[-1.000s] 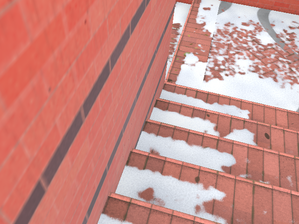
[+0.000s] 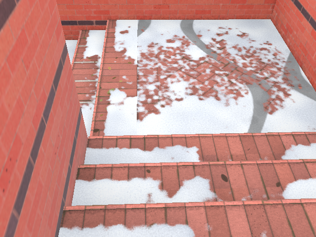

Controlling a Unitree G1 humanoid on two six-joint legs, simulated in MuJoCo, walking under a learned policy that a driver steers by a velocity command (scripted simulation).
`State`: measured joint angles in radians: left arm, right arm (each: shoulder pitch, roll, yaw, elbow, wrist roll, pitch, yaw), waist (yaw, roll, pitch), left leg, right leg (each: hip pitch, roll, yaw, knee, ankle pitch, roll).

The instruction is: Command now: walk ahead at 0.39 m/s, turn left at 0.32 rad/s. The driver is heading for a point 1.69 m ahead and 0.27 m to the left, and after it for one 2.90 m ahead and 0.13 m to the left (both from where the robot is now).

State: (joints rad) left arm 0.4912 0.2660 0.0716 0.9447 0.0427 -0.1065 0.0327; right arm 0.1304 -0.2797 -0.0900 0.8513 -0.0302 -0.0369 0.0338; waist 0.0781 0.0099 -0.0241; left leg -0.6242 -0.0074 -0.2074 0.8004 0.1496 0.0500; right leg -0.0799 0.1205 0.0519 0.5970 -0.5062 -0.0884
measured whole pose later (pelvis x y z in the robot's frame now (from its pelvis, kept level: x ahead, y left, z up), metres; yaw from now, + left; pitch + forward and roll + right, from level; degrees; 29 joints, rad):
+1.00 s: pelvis +0.26 +0.00 -0.12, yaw +22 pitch -1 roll +0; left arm 0.25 0.20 -0.03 0.84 0.03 -0.02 0.01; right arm 0.18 -0.21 -0.02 0.81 -0.02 0.03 0.00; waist 0.02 0.05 0.00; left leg -0.23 -0.03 -0.17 0.34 -0.10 -0.05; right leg -0.14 0.10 0.06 0.38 -0.22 -0.07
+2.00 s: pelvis +0.31 +0.00 -0.12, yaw +18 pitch +0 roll +0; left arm 0.24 0.21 0.01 1.11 0.01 -0.02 0.02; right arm 0.24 -0.18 0.01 1.07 0.00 0.01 -0.03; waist 0.01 0.02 0.00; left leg -0.16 0.04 -0.12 0.35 -0.18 -0.08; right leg -0.04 0.15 0.10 0.28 -0.22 -0.12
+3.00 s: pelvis +0.35 +0.04 -0.13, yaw +20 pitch +0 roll -1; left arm 0.40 0.26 0.06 1.08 0.02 -0.05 0.01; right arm 0.22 -0.21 -0.01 1.03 -0.03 -0.02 -0.01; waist 0.06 -0.02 -0.01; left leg -0.30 0.02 0.04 0.60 -0.33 0.06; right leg 0.04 0.12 0.08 0.31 -0.34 -0.10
